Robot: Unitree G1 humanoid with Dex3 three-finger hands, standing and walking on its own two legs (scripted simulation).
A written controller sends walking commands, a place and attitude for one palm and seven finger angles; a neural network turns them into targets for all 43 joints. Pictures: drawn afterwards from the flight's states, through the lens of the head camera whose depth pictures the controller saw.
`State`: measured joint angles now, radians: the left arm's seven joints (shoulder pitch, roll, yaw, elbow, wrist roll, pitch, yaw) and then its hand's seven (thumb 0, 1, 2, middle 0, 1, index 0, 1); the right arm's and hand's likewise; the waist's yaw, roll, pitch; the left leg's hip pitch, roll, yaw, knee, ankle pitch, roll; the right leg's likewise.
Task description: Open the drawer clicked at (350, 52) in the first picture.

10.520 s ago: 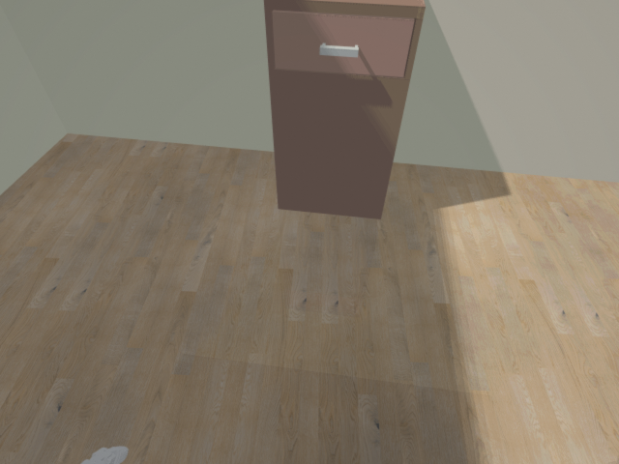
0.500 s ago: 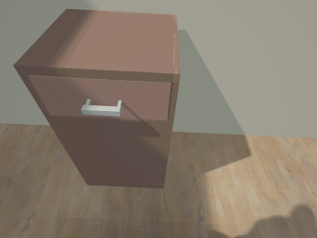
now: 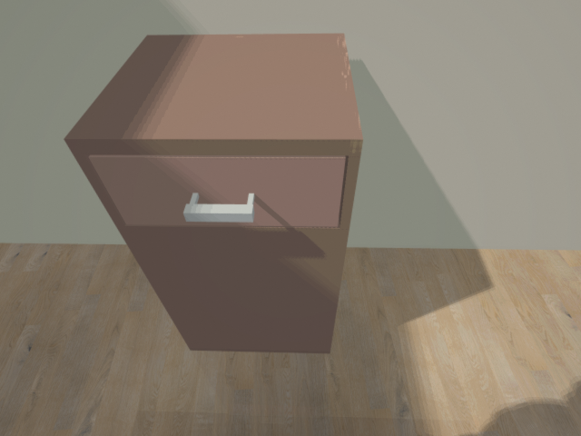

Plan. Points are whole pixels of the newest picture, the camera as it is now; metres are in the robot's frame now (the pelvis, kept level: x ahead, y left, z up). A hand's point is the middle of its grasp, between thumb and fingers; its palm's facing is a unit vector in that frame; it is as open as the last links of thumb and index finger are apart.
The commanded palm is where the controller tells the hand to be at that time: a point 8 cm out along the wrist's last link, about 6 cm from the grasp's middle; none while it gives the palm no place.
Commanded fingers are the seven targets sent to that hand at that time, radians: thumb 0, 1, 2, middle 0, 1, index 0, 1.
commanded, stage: come to a stop and stand still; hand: left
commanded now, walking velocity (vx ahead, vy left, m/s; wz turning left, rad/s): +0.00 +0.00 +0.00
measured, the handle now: (221, 205) +0.50 +0.17 +0.01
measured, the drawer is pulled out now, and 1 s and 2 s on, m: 0.00 0.00 0.00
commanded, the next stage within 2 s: look again from close up in 1.32 s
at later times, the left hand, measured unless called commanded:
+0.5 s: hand out of the picture +0.04 +0.14 -0.16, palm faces +0.00 -0.97 -0.23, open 7.2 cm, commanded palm none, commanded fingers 0.00 0.90 0.90 -0.20 -0.30 -0.20 -0.30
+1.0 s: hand out of the picture +0.02 +0.07 -0.16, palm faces +0.03 -0.98 -0.19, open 7.3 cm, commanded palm none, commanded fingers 0.00 0.90 0.90 -0.20 -0.30 -0.20 -0.30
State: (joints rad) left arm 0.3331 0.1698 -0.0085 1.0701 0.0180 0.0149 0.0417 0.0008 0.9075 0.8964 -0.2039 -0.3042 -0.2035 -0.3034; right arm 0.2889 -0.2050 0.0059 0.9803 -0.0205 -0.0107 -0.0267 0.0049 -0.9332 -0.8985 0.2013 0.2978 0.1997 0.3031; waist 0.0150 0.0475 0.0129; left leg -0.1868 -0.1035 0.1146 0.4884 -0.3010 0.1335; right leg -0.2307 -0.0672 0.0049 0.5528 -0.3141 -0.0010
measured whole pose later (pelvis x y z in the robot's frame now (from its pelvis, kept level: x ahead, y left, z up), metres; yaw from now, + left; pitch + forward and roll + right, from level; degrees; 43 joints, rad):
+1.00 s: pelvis +0.04 -0.09 +0.01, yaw +1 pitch +0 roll +1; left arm 0.30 0.11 -0.02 1.14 0.01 -0.02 0.04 0.01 0.92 0.90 -0.20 -0.30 -0.20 -0.30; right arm 0.26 -0.15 0.02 1.15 -0.02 -0.02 -0.04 0.01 -0.91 -0.90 0.20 0.30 0.20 0.30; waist 0.01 0.01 0.03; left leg -0.10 0.00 0.06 0.39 -0.29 0.01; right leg -0.13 0.03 -0.04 0.44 -0.31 -0.06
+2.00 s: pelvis +0.04 -0.11 +0.01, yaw +1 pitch +0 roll +1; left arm 0.33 0.11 0.00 1.13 0.01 -0.02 0.05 0.00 0.91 0.90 -0.20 -0.30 -0.20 -0.30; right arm 0.31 -0.11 0.02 1.16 -0.02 -0.02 -0.05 0.00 -0.90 -0.90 0.20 0.30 0.20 0.30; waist 0.01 0.00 0.02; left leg -0.10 0.03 0.05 0.39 -0.29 -0.03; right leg -0.12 0.07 -0.06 0.41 -0.30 -0.09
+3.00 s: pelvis +0.05 -0.09 +0.00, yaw +2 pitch +2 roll +0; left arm 0.35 0.11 0.01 1.04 0.03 -0.03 0.05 0.01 0.92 0.90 -0.20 -0.30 -0.20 -0.30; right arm 0.33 -0.16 -0.02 1.04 -0.02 0.01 -0.04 0.01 -0.90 -0.90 0.20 0.30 0.20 0.30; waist 0.00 0.03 0.00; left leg -0.29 0.05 0.01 0.70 -0.40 0.01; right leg -0.16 0.05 -0.07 0.54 -0.41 -0.07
